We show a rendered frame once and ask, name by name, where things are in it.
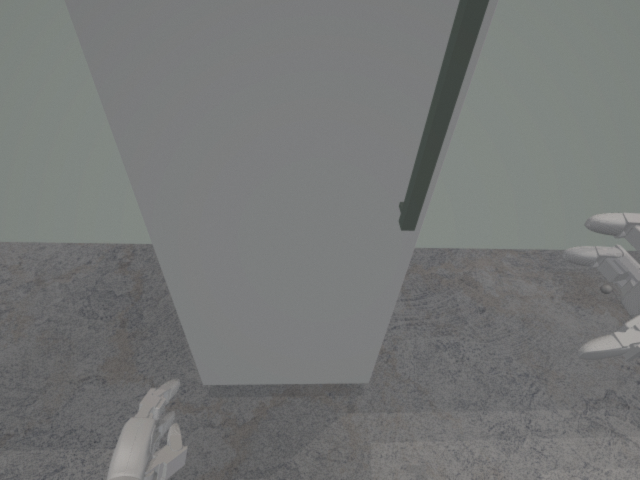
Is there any fridge door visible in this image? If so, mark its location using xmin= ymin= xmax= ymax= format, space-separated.
xmin=65 ymin=0 xmax=498 ymax=385

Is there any handle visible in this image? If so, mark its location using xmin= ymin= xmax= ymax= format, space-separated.
xmin=399 ymin=0 xmax=489 ymax=231

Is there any left robot hand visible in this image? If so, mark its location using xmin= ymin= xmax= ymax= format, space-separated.
xmin=107 ymin=378 xmax=188 ymax=480

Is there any right robot hand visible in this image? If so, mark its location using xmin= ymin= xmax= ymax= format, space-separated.
xmin=561 ymin=213 xmax=640 ymax=362

